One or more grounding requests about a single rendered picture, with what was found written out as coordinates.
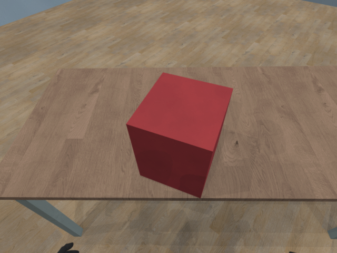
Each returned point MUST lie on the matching left robot hand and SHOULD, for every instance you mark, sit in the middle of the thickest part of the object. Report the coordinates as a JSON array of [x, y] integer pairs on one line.
[[65, 249]]

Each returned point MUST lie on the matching carton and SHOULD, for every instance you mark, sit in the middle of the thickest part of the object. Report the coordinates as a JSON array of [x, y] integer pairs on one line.
[[175, 131]]

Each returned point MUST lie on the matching table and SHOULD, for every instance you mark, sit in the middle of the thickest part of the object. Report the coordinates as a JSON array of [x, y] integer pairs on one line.
[[278, 141]]

